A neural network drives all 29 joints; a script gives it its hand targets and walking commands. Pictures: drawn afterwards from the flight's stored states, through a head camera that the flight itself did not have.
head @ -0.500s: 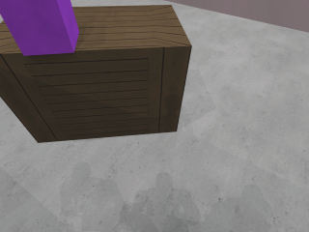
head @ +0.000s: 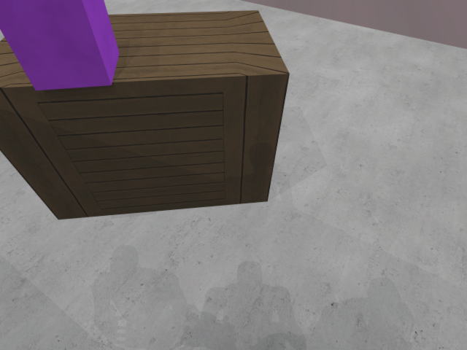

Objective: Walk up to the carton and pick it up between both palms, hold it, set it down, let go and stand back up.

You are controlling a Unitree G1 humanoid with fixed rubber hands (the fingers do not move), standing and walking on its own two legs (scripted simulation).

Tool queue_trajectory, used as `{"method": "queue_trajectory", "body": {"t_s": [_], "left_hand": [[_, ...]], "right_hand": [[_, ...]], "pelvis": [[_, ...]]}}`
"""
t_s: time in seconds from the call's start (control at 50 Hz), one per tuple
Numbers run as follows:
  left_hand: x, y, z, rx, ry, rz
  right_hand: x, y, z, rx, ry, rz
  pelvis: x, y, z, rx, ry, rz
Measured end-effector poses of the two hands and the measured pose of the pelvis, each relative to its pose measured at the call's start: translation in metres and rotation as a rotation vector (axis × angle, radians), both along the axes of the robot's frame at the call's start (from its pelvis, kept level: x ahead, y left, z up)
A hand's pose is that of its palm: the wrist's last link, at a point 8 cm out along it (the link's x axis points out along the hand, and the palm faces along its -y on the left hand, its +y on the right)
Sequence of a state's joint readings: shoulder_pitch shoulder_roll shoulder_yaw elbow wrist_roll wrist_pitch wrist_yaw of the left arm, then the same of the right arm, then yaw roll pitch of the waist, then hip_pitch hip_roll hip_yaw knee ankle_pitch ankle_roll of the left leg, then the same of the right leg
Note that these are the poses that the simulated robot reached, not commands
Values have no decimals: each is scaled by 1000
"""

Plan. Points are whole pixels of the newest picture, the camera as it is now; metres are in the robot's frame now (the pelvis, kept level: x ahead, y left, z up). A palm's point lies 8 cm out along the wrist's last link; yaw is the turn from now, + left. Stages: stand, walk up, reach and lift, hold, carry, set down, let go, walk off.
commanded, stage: walk up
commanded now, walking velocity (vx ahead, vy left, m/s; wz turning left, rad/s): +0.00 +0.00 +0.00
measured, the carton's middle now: (65, 31) +1.00 +0.53 +0.11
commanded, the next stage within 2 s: none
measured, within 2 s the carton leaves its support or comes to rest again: neither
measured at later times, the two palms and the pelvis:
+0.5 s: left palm out of the picture +0.06 +0.36 -0.17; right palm (281, 295) +0.26 -0.09 -0.12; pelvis +0.08 +0.11 -0.04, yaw +17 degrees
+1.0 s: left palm (54, 249) +0.36 +0.40 -0.10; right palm (253, 240) +0.39 -0.04 -0.14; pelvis +0.27 +0.16 -0.03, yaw +25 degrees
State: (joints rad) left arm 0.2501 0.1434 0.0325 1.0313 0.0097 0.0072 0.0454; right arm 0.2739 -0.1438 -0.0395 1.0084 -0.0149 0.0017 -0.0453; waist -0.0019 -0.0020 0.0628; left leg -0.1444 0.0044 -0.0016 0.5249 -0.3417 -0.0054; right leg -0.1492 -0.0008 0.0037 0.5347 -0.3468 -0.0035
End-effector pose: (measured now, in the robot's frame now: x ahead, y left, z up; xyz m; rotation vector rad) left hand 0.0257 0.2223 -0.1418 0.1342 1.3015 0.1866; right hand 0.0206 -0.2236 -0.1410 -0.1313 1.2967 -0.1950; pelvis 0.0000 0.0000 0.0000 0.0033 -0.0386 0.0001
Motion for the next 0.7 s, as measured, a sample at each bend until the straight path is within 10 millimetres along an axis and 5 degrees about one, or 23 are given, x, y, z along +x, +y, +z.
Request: {"method": "queue_trajectory", "body": {"t_s": [0.12, 0.18, 0.3, 0.4, 0.46, 0.52, 0.7], "left_hand": [[-10, -6, -1, -14, 30, 9], [-5, 2, 3, 3, -66, 54], [-9, 40, 13, 60, -149, 146], [3, 85, 0, 52, -183, 208], [20, 117, -19, 41, -194, 218], [50, 143, -24, 29, -231, 195], [168, 181, 18, 45, -446, 152]], "right_hand": [[-12, 5, -3, 21, 45, -3], [-2, 6, -4, 30, 49, 72], [93, 23, 13, -3, -102, 253], [188, 76, 29, -9, -287, 393], [227, 113, 26, -16, -377, 429], [239, 138, 19, -18, -396, 399], [248, 176, 23, -4, -328, 371]], "pelvis": [[1, 0, 1, -5, -3, 12], [3, 6, -3, -22, 7, 73], [21, 34, -2, -51, 14, 161], [50, 69, -13, -67, 14, 233], [71, 95, -31, -41, 12, 269], [84, 113, -39, -34, 14, 311], [135, 143, -23, 12, 10, 376]]}}
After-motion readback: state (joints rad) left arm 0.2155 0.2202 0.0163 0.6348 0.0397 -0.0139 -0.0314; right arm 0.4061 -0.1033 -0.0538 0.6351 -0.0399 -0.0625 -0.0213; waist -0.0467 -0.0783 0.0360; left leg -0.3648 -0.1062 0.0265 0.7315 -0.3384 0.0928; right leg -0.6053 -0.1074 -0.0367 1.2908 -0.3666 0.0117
